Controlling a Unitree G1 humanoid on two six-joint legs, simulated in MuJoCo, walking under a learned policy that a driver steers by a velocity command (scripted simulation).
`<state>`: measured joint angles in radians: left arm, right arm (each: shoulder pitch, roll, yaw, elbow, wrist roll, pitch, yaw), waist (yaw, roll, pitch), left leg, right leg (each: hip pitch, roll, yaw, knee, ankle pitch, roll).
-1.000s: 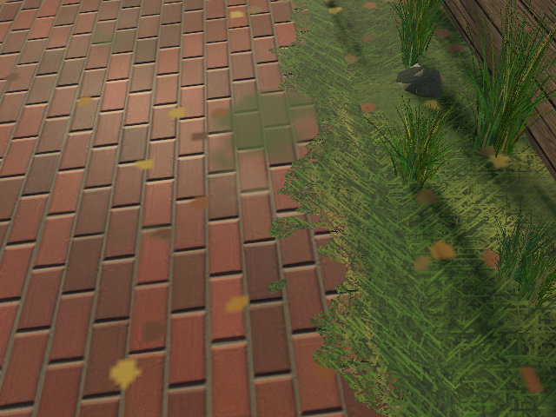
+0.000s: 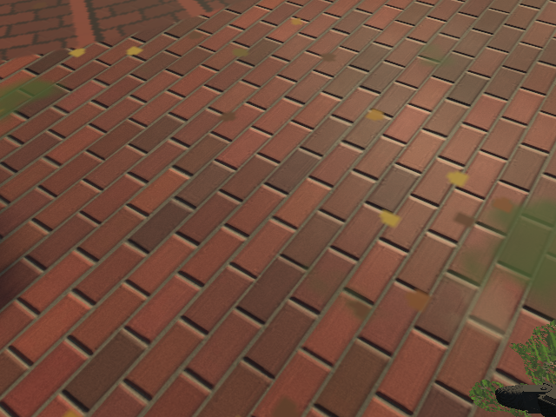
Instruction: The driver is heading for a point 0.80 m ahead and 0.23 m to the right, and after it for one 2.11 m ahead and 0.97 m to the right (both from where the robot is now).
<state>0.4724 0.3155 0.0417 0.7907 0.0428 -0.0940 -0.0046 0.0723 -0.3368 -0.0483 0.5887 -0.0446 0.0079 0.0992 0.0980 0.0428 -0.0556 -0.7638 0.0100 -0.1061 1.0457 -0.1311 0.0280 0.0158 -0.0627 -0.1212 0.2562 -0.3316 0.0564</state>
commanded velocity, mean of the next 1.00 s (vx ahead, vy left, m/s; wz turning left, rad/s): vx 0.90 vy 0.00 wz -0.68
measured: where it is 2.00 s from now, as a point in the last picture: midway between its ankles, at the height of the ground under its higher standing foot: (382, 268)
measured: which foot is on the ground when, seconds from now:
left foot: up 0.00-0.10, down 0.12-0.58, up 0.60-0.96, down 0.98-1.00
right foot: down 0.00-0.12, up 0.14-0.56, down 0.58-0.96, up 0.98-1.00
